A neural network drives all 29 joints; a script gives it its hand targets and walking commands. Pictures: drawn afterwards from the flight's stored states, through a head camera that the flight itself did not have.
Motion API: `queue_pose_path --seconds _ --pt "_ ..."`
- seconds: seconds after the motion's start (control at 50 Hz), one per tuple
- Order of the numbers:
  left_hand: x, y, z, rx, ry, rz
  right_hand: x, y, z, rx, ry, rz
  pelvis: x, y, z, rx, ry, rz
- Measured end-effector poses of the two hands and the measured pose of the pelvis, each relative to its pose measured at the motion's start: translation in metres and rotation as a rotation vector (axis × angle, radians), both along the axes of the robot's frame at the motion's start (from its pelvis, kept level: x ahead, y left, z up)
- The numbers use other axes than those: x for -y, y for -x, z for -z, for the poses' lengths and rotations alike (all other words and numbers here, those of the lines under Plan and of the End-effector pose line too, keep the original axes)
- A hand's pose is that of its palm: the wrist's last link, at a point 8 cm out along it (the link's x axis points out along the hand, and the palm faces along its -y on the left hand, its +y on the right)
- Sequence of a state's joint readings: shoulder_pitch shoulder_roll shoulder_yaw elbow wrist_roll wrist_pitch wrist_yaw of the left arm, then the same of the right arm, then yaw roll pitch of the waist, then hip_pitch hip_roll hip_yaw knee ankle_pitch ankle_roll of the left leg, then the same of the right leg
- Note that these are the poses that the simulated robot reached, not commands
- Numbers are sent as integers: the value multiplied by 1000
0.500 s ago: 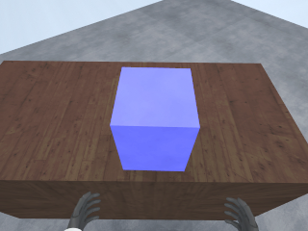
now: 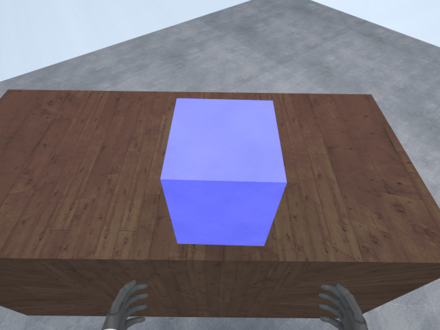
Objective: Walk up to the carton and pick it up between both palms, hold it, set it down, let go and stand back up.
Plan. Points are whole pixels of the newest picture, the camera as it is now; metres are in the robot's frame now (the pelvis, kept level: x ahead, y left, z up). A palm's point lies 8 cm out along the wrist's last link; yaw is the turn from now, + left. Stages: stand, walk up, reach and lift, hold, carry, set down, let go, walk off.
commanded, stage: let go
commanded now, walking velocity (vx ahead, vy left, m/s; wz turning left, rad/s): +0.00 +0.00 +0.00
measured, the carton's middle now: (222, 175) +0.44 +0.02 +0.00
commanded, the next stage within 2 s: stand in 0.04 s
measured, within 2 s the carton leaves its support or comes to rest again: neither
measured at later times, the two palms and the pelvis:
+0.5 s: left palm out of the picture +0.14 +0.28 -0.10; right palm out of the picture +0.11 -0.24 -0.10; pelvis +0.02 +0.02 -0.01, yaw +0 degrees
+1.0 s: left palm out of the picture +0.11 +0.28 -0.11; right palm out of the picture +0.12 -0.24 -0.10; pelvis +0.02 +0.02 +0.00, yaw +0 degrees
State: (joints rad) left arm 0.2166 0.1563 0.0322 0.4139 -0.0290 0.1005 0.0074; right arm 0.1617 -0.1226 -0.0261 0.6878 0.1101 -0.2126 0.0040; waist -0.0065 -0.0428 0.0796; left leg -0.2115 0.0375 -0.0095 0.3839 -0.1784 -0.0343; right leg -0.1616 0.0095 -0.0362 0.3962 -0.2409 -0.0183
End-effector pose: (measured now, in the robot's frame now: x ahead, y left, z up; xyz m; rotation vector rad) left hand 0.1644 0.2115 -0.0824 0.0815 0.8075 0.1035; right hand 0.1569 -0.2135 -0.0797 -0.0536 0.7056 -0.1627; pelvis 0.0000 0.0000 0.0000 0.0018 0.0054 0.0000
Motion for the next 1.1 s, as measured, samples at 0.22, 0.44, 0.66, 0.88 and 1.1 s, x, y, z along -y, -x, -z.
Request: queue_pose_path --seconds 0.22,0.44,0.66,0.88,1.1 --pt "-23 10 3 -18 -66 2 21 19 15 -157 79 -9 -9 -6 3 15 19 4" --pt "-68 16 8 -4 -107 -35 26 43 16 -225 126 28 -22 -19 5 21 36 4" --pt "-72 39 24 -84 -92 -50 26 45 15 -233 138 33 -24 -17 6 26 39 3" --pt "-72 54 28 -155 -109 -59 28 40 21 -245 123 27 -21 -19 5 20 35 3" --pt "-69 49 25 -152 -124 -62 33 42 25 -265 116 31 -17 -18 4 17 29 3"
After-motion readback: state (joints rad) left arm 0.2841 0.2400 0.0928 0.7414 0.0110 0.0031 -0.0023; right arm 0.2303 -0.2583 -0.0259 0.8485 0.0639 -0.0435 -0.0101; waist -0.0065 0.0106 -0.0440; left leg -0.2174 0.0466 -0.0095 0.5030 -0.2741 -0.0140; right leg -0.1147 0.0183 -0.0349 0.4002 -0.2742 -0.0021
